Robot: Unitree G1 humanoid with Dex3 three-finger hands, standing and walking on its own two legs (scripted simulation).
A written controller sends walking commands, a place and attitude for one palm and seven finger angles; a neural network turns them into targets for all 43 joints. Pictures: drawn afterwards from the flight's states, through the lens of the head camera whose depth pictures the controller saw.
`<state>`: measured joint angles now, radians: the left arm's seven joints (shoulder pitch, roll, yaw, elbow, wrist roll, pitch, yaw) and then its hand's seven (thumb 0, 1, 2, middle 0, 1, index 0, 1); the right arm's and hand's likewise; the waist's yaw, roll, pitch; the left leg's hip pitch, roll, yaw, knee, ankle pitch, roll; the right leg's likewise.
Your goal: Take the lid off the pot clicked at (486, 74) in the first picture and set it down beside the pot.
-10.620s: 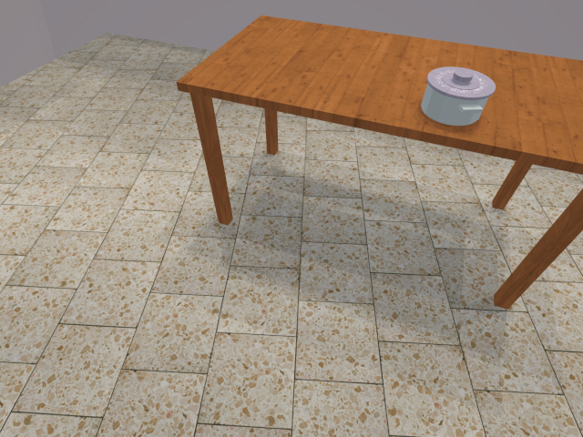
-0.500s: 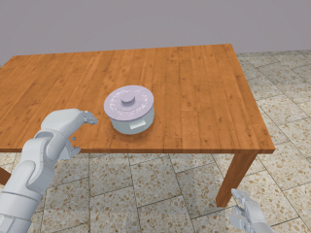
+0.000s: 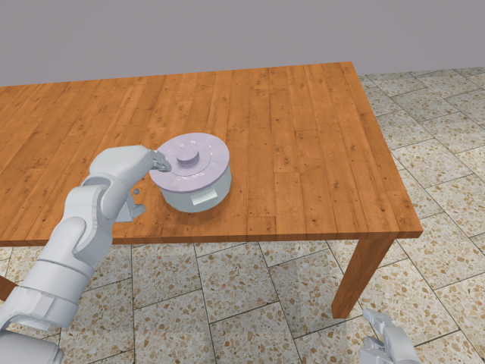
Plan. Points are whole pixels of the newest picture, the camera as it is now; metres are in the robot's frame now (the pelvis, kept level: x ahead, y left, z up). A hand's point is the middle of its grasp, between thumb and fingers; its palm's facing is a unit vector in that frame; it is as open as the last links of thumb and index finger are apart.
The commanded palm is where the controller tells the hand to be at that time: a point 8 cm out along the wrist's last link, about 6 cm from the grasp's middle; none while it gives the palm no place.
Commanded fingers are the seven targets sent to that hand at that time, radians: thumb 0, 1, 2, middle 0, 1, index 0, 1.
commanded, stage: move the open hand above the knob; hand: left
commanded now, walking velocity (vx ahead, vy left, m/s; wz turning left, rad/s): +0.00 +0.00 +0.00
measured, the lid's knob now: (187, 154) +0.52 +0.16 +0.04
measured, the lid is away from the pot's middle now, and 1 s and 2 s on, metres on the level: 0.00 0.00 0.00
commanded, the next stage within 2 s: lower the open fingers around the knob in 1.64 s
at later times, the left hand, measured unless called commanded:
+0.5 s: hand (162, 163) +0.43 +0.18 +0.10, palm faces -0.29 -0.06 -0.95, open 10.2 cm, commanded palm +0.43 +0.18 +0.17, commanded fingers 0.00 -0.29 1.38 -0.82 -0.08 -0.82 -0.08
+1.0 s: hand (176, 141) +0.48 +0.16 +0.10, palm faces -0.34 -0.05 -0.94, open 10.2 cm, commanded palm +0.48 +0.16 +0.17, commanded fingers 0.00 -0.29 1.38 -0.82 -0.08 -0.82 -0.08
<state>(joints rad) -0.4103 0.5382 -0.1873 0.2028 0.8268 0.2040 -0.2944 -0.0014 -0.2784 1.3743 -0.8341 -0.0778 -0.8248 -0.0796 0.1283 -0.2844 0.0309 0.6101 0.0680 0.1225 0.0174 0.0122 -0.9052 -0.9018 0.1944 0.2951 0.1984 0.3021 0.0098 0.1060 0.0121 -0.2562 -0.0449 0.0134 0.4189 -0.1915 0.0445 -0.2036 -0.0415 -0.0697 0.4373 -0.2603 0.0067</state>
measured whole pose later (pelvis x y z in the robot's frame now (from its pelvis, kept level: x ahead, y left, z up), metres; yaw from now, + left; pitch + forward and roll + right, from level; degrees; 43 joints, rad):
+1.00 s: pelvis +0.02 -0.01 +0.00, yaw -1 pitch +8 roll +0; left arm -0.95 0.46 -0.25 0.88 0.89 0.20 -0.29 0.00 -0.28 1.37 -0.83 -0.08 -0.82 -0.08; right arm 0.21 -0.28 0.02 0.68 0.08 0.16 -0.02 0.01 -0.91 -0.90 0.20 0.30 0.20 0.30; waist -0.08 0.06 -0.04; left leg -0.37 -0.03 0.03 0.46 -0.23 0.04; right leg -0.32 -0.03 -0.05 0.47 -0.29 0.00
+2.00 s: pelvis +0.02 +0.00 +0.00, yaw -2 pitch +9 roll +0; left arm -0.96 0.47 -0.22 0.96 0.90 0.15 -0.26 0.00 -0.28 1.37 -0.83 -0.08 -0.82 -0.08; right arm 0.25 -0.27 0.01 0.69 0.07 0.15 -0.03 0.01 -0.91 -0.90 0.20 0.30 0.20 0.30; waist -0.09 0.05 -0.05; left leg -0.40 -0.03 0.05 0.47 -0.23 0.05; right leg -0.35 -0.03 -0.03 0.46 -0.27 0.01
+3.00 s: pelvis +0.01 +0.00 -0.01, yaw -3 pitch +10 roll +0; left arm -0.94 0.45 -0.22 1.02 0.92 0.14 -0.19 0.00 -0.10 1.09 -0.55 -0.62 -0.58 -0.64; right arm 0.26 -0.27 0.01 0.70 0.07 0.15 -0.04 0.01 -0.90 -0.90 0.20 0.30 0.20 0.30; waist -0.09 0.05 -0.07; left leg -0.44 -0.02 0.05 0.50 -0.24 0.05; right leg -0.39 -0.02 -0.03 0.48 -0.27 0.01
